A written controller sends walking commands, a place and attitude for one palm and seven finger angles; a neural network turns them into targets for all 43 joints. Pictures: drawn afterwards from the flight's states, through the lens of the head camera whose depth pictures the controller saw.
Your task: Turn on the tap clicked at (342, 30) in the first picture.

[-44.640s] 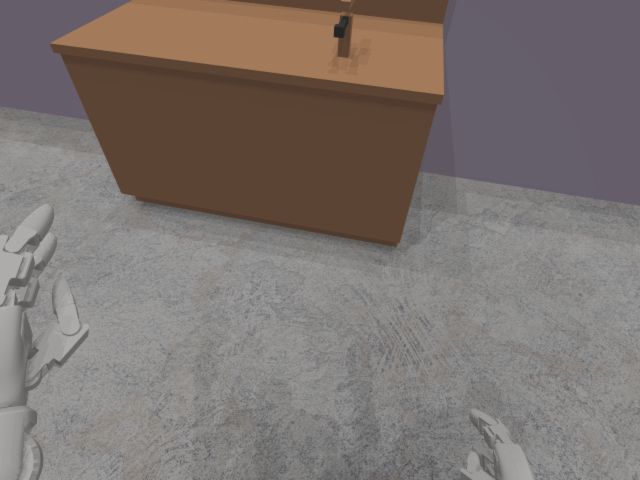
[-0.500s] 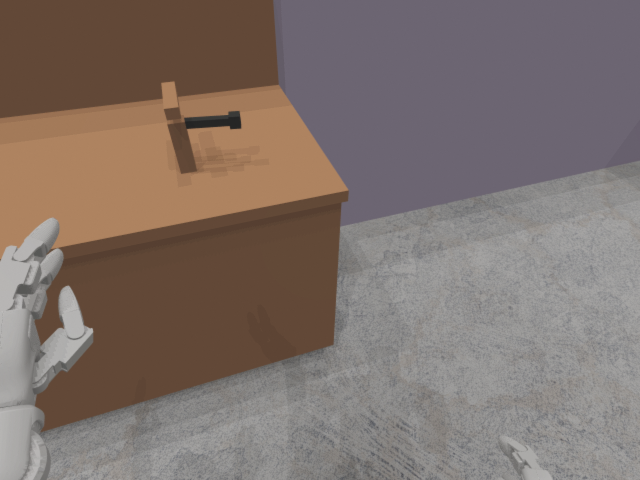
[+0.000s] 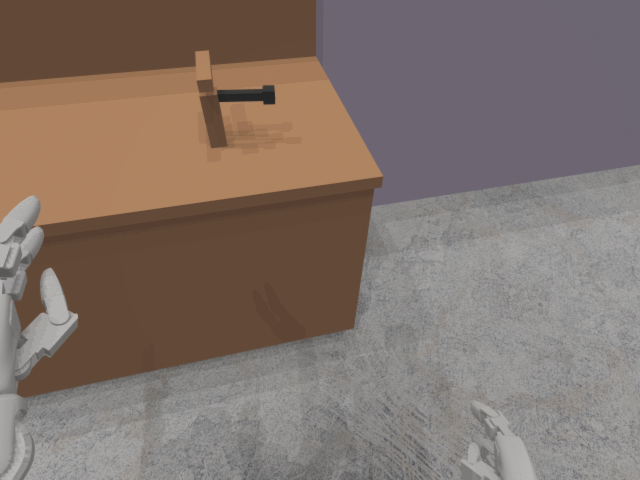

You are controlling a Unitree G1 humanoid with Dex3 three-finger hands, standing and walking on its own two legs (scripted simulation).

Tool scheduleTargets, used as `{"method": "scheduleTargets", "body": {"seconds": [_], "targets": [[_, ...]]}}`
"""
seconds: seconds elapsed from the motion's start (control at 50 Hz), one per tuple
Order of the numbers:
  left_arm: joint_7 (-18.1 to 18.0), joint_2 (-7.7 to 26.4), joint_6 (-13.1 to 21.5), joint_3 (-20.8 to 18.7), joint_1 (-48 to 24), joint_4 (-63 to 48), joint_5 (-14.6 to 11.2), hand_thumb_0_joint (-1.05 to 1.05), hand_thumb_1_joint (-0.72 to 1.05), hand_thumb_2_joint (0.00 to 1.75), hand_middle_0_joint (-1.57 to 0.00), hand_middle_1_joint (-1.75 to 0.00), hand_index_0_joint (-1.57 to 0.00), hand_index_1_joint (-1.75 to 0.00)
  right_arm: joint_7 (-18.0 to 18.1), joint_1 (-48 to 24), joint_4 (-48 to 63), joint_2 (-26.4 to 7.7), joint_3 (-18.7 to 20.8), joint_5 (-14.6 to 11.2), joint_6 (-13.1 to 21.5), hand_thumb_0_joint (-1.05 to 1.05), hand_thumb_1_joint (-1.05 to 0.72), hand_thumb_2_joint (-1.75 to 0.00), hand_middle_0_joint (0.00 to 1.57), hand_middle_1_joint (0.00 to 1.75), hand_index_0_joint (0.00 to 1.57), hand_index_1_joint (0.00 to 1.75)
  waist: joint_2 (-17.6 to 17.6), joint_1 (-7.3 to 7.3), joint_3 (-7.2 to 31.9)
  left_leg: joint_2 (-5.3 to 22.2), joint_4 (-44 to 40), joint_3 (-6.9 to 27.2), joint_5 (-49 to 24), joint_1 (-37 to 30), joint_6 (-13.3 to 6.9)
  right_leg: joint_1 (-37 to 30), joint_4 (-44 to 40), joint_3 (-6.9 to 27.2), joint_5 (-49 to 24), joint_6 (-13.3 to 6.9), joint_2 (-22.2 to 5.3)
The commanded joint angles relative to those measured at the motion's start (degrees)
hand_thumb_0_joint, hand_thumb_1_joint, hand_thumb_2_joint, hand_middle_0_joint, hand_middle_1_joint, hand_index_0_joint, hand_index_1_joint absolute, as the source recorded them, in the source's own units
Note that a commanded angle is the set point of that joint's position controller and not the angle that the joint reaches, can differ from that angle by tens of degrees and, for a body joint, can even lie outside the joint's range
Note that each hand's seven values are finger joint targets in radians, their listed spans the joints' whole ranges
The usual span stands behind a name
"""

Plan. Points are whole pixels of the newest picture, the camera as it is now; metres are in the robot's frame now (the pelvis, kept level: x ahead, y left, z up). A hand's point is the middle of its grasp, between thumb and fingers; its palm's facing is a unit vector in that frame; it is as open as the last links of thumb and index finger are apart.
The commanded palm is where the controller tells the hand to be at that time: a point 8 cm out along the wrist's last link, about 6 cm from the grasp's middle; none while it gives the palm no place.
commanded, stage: stand and check the lever's angle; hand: left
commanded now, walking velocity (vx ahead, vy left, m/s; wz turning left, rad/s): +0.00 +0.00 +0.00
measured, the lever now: (268, 94) +0.81 +0.16 +0.09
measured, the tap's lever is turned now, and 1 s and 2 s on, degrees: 81 81 81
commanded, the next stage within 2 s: stand and wait in 0.10 s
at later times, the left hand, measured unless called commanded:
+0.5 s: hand (83, 300) +0.24 +0.25 +0.16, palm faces +0.37 -0.85 -0.37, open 7.4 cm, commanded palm +0.19 +0.29 +0.18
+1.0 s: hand (61, 313) +0.23 +0.27 +0.16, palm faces +0.38 -0.85 -0.36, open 7.4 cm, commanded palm +0.18 +0.30 +0.18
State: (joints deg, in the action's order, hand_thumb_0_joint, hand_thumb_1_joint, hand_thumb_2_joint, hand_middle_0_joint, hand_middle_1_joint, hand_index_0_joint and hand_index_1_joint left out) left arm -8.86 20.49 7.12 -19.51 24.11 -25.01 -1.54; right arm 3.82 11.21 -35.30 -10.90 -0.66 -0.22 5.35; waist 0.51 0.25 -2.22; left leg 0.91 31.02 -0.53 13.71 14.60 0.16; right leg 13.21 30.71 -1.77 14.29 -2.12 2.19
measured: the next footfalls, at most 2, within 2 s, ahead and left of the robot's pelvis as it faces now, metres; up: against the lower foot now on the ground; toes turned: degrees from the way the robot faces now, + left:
none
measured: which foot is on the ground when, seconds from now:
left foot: down 0.00-1.00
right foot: down 0.00-1.00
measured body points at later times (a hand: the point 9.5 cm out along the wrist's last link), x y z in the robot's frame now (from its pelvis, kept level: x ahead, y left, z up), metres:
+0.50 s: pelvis +0.02 +0.01 +0.01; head +0.03 +0.01 +0.46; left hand +0.22 +0.30 +0.18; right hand +0.20 -0.23 -0.07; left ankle +0.04 +0.12 -0.73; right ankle +0.02 -0.09 -0.73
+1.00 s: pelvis +0.01 +0.03 +0.01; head +0.01 +0.03 +0.46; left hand +0.20 +0.31 +0.18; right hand +0.18 -0.21 -0.07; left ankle +0.04 +0.12 -0.73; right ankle +0.02 -0.09 -0.73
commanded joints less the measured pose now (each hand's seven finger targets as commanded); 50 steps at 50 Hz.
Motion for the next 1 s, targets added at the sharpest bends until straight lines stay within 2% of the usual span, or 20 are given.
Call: {"method": "scheduleTargets", "body": {"seconds": [0.0,0.02,0.06,0.1,0.14,0.16,0.24,0.3,0.34,0.42,0.44,0.52,0.54,0.56,0.64,0.72,0.82,0.84,0.88,0.98], "targets": [[-0.3,7.7,3.6,-3.6,-1.6,-13.2,-0.8,0.00,0.90,0.90,-0.20,-0.30,-0.20,-0.30,-0.3,-4.5,8.5,-7.1,3.6,-0.1,3.5,0.00,-0.90,-0.90,0.20,0.30,0.20,0.30,-3.6,-0.20,6.9,2.1,-1.2,2.6,-2.7,-0.6,-1.5,-2.9,-12.0,13.3,-7.1,-0.5,-8.1],[-0.3,7.9,3.5,-3.5,-2.2,-14.3,-1.1,0.00,0.90,0.90,-0.20,-0.30,-0.20,-0.30,-0.4,-4.6,8.4,-7.0,3.7,-0.1,3.5,0.00,-0.90,-0.90,0.20,0.30,0.20,0.30,-3.3,-0.28,8.2,2.0,-0.5,2.1,-5.7,-1.7,-1.2,-3.9,-11.5,13.8,-11.9,-1.1,-9.5],[-0.5,8.4,3.2,-3.8,-2.6,-14.7,-1.2,0.00,0.90,0.90,-0.20,-0.30,-0.20,-0.30,-0.2,-5.1,8.4,-7.0,3.5,-0.1,3.4,0.00,-0.90,-0.90,0.20,0.30,0.20,0.30,-0.4,-0.20,9.8,2.7,-3.0,2.5,-10.5,-4.0,-1.0,-5.5,-8.8,11.5,-18.6,-0.8,-8.6],[-0.7,9.2,3.0,-5.0,-1.9,-14.3,-1.4,0.00,0.90,0.90,-0.20,-0.30,-0.20,-0.30,0.2,-5.9,8.8,-7.1,3.5,-0.1,2.9,0.00,-0.90,-0.90,0.20,0.30,0.20,0.30,0.7,0.20,10.5,3.7,-4.6,3.1,-15.5,-6.6,-1.4,-5.4,-7.7,8.4,-19.2,0.7,-6.3],[-0.8,10.2,2.9,-5.8,-2.5,-14.7,-1.4,0.00,0.90,0.90,-0.20,-0.30,-0.20,-0.30,0.5,-6.7,9.1,-7.2,3.6,-0.1,2.3,0.00,-0.90,-0.90,0.20,0.30,0.20,0.30,2.3,0.33,9.7,4.1,-5.5,3.5,-16.4,-6.9,-1.5,-5.0,-8.2,7.6,-17.6,1.0,-5.4],[-0.8,9.5,2.9,-5.2,-2.0,-14.8,-1.4,0.00,0.90,0.90,-0.20,-0.30,-0.20,-0.30,0.5,-6.6,9.2,-7.0,3.4,-0.1,2.1,0.00,-0.90,-0.90,0.20,0.30,0.20,0.30,2.5,0.41,9.8,4.4,-6.0,3.7,-17.0,-7.1,-1.6,-5.5,-8.2,7.2,-17.3,1.0,-5.1],[-0.7,9.5,2.8,-5.3,-1.0,-14.0,-1.6,0.00,0.90,0.90,-0.20,-0.30,-0.20,-0.30,0.6,-7.0,9.7,-7.3,3.5,-0.1,1.7,0.00,-0.90,-0.90,0.20,0.30,0.20,0.30,3.2,0.46,8.3,4.0,-7.7,3.9,-13.3,-5.4,-1.5,-5.3,-9.8,7.0,-13.9,1.1,-4.4],[-0.7,8.9,2.8,-4.8,0.3,-13.8,-1.7,0.00,0.90,0.90,-0.20,-0.30,-0.20,-0.30,0.6,-6.6,9.8,-7.4,3.6,-0.2,1.5,0.00,-0.90,-0.90,0.20,0.30,0.20,0.30,2.1,0.41,9.9,4.0,-7.4,3.3,-14.5,-6.3,-1.4,-6.1,-9.8,7.0,-15.8,1.2,-4.4],[-0.7,9.3,2.6,-4.8,0.0,-14.0,-1.7,0.00,0.90,0.90,-0.20,-0.30,-0.20,-0.30,0.7,-6.9,10.0,-7.7,3.6,0.0,1.4,0.00,-0.90,-0.90,0.20,0.30,0.20,0.30,4.0,0.39,9.4,3.7,-7.8,3.2,-14.1,-6.1,-1.2,-5.6,-10.3,7.1,-15.4,1.2,-4.4],[-0.8,8.9,2.5,-4.4,0.2,-13.1,-1.8,0.00,0.90,0.90,-0.20,-0.30,-0.20,-0.30,0.8,-6.7,9.9,-7.7,3.6,-0.1,1.2,0.00,-0.90,-0.90,0.20,0.30,0.20,0.30,3.2,0.41,9.6,3.6,-8.0,3.0,-14.0,-5.9,-1.2,-5.9,-10.5,6.8,-15.6,1.3,-4.1],[-0.8,9.7,2.5,-4.9,-0.6,-13.5,-1.7,0.00,0.90,0.90,-0.20,-0.30,-0.20,-0.30,0.9,-7.0,10.0,-7.9,3.6,0.1,1.2,0.00,-0.90,-0.90,0.20,0.30,0.20,0.30,3.8,0.41,8.9,3.4,-8.3,3.3,-13.3,-5.4,-1.1,-5.5,-10.9,6.8,-14.8,1.2,-4.2],[-0.8,8.9,2.5,-4.0,-1.6,-12.9,-1.7,0.00,0.90,0.90,-0.20,-0.30,-0.20,-0.30,0.9,-7.0,9.9,-7.8,3.4,0.0,1.2,0.00,-0.90,-0.90,0.20,0.30,0.20,0.30,3.0,0.48,8.1,3.4,-9.5,3.5,-10.2,-4.5,-1.2,-5.1,-11.5,6.4,-12.0,1.4,-3.7],[-0.9,10.0,2.6,-4.7,-2.3,-13.4,-1.6,0.00,0.90,0.90,-0.20,-0.30,-0.20,-0.30,1.1,-7.3,9.9,-8.0,3.4,0.2,1.2,0.00,-0.90,-0.90,0.20,0.30,0.20,0.30,3.5,0.48,7.8,3.1,-9.7,3.7,-9.3,-4.5,-1.1,-4.7,-11.9,6.6,-11.1,1.2,-3.7],[-0.9,9.1,2.7,-4.0,-1.9,-13.2,-1.6,0.00,0.90,0.90,-0.20,-0.30,-0.20,-0.30,1.1,-7.2,9.8,-7.6,3.3,0.2,1.2,0.00,-0.90,-0.90,0.20,0.30,0.20,0.30,3.8,0.48,7.8,3.2,-10.1,3.6,-8.2,-4.5,-1.2,-4.7,-11.9,6.5,-10.8,1.3,-3.7],[-0.9,9.6,2.8,-4.4,-2.5,-13.1,-1.5,0.00,0.90,0.90,-0.20,-0.30,-0.20,-0.30,1.1,-7.2,9.7,-7.9,3.4,0.3,1.4,0.00,-0.90,-0.90,0.20,0.30,0.20,0.30,3.4,0.50,7.8,2.9,-10.8,3.8,-5.7,-3.9,-1.1,-4.8,-12.5,6.5,-9.4,1.2,-3.4],[-0.9,8.5,2.6,-3.8,-1.6,-11.5,-1.6,0.00,0.90,0.90,-0.20,-0.30,-0.20,-0.30,1.0,-7.0,9.5,-7.7,3.2,0.2,1.4,0.00,-0.90,-0.90,0.20,0.30,0.20,0.30,1.7,0.53,7.8,2.8,-10.8,3.6,-5.9,-3.8,-1.1,-4.9,-12.9,6.2,-9.6,1.4,-3.3],[-0.9,8.2,2.8,-3.1,-2.8,-11.9,-1.3,0.00,0.90,0.90,-0.20,-0.30,-0.20,-0.30,0.9,-7.3,9.5,-7.8,3.1,0.2,1.5,0.00,-0.90,-0.90,0.20,0.30,0.20,0.30,3.2,0.47,6.8,2.7,-11.5,3.6,-3.2,-2.9,-1.1,-4.3,-13.3,6.0,-7.7,1.4,-3.1],[-1.0,9.3,2.8,-4.1,-3.3,-12.2,-1.3,0.00,0.90,0.90,-0.20,-0.30,-0.20,-0.30,1.0,-7.6,9.4,-7.9,3.2,0.3,1.5,0.00,-0.90,-0.90,0.20,0.30,0.20,0.30,3.8,0.44,6.7,2.8,-11.9,3.8,-2.3,-2.9,-1.1,-4.0,-13.5,6.1,-7.2,1.4,-3.1],[-1.0,8.6,2.9,-3.6,-2.4,-11.8,-1.3,0.00,0.90,0.90,-0.20,-0.30,-0.20,-0.30,1.1,-7.3,9.4,-7.6,3.0,0.3,1.5,0.00,-0.90,-0.90,0.20,0.30,0.20,0.30,2.8,0.51,6.7,2.8,-12.1,3.9,-1.1,-2.3,-1.2,-4.5,-13.6,6.0,-6.8,1.5,-3.0],[-1.1,8.6,3.2,-3.7,-2.6,-12.1,-1.1,0.00,0.90,0.90,-0.20,-0.30,-0.20,-0.30,1.0,-7.3,9.4,-7.7,3.1,0.4,1.7,0.00,-0.90,-0.90,0.20,0.30,0.20,0.30,3.3,0.52,6.7,2.8,-12.6,4.2,-0.1,-1.8,-1.1,-4.6,-13.4,5.8,-6.2,1.4,-2.8]]}}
